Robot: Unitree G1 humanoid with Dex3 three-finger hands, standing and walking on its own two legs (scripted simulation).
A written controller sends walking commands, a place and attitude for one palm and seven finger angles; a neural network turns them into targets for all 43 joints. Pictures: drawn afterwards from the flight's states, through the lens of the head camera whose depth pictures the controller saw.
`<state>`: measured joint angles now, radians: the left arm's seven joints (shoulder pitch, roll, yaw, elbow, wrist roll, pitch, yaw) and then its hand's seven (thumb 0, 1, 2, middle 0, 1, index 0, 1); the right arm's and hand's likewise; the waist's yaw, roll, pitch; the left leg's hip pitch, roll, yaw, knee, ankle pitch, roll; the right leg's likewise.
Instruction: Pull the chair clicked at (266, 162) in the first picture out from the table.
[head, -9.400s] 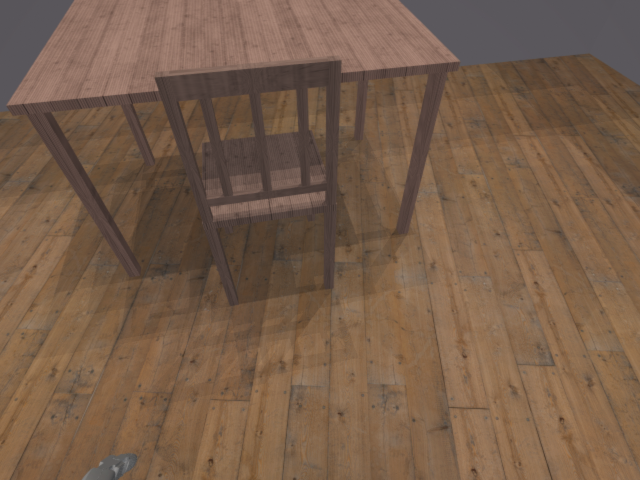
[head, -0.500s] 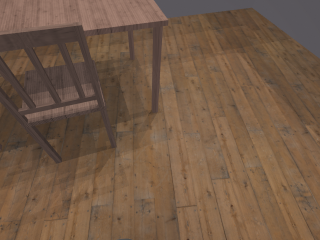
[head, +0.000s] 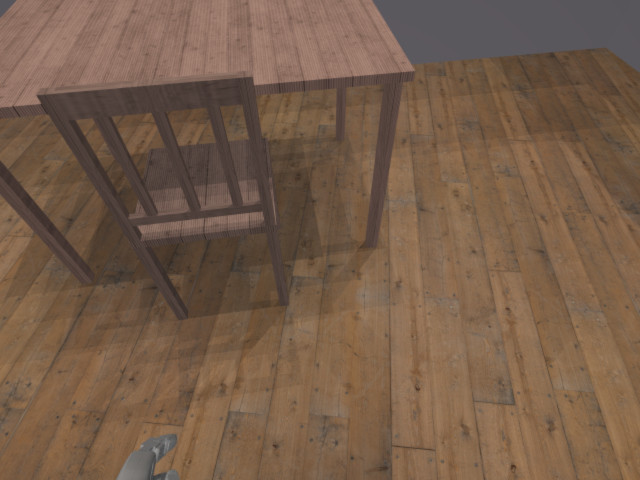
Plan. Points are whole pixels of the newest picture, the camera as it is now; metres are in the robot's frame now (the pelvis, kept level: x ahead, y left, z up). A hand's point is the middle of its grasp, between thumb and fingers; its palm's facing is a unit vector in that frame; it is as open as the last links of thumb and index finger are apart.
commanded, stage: turn to face it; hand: left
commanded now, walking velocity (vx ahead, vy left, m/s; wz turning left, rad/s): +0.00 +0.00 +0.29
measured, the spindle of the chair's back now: (179, 165) +0.76 +0.34 -0.10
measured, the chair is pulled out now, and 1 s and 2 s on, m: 0.00 0.00 0.00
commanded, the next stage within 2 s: take the last steps up to it in 0.16 s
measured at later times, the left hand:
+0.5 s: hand out of the picture -0.07 +0.19 -0.17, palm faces +0.29 -0.93 -0.22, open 7.3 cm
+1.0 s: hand (162, 460) +0.18 +0.24 -0.17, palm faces +0.16 -0.97 -0.16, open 7.3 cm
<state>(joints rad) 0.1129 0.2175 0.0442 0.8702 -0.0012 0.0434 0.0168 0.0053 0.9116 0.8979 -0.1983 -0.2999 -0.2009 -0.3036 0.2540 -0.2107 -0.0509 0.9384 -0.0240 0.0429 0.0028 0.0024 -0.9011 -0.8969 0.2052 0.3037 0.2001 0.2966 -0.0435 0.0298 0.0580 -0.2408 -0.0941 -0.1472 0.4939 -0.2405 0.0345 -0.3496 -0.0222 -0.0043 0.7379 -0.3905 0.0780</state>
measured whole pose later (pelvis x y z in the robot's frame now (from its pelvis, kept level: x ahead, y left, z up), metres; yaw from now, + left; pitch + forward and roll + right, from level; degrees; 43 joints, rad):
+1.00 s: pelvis +0.12 +0.06 -0.01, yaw +11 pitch -2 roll +0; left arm 0.14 0.17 0.05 1.03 0.01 0.01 -0.03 0.01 0.91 0.90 -0.20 -0.30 -0.20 -0.30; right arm 0.51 -0.12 -0.01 1.16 -0.02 -0.06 -0.03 0.00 -0.91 -0.90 0.20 0.30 0.20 0.30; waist -0.06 0.00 0.07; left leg 0.14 -0.03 0.08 0.27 -0.39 0.04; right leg -0.56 -0.07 -0.11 0.79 -0.22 -0.01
